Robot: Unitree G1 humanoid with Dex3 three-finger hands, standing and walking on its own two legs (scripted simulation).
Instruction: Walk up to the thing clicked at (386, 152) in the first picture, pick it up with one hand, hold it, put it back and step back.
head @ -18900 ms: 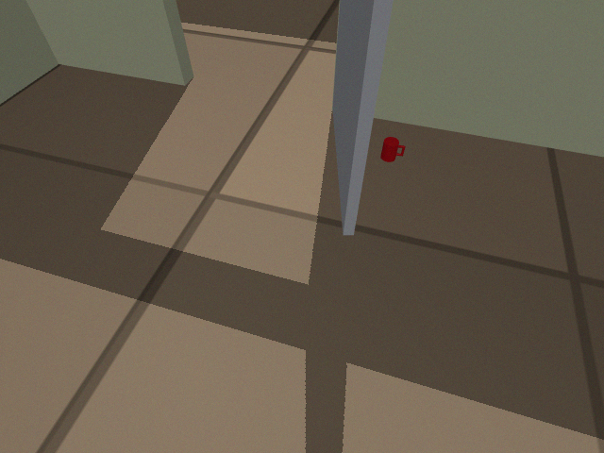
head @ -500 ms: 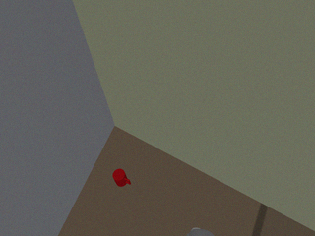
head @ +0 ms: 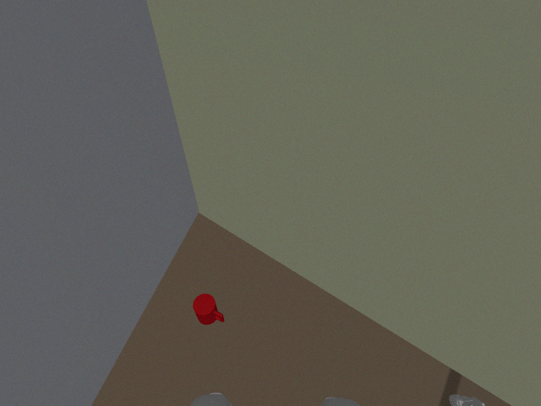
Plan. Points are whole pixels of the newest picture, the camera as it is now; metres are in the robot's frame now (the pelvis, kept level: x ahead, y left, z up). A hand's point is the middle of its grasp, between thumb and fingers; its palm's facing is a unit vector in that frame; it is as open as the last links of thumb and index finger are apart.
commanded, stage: walk up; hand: left
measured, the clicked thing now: (210, 311) +0.50 +0.21 -0.70
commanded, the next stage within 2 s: stand in 1.06 s
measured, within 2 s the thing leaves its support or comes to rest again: neither
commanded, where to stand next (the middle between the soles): +0.10 +0.00 m, yaw -2 degrees
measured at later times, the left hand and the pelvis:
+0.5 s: hand out of the picture +0.08 +0.27 -0.12, palm faces -0.05 -0.92 -0.39, open 7.3 cm; pelvis +0.01 +0.00 +0.03, yaw -1 degrees
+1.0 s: hand out of the picture +0.12 +0.26 -0.12, palm faces -0.07 -0.93 -0.36, open 7.3 cm; pelvis +0.02 +0.01 +0.03, yaw -2 degrees
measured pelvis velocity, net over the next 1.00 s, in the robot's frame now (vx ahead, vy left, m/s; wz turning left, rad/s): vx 0.02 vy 0.01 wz -0.04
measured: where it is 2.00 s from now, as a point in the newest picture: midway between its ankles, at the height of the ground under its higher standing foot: outside the picture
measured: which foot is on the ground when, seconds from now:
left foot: down 0.00-1.00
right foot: down 0.00-1.00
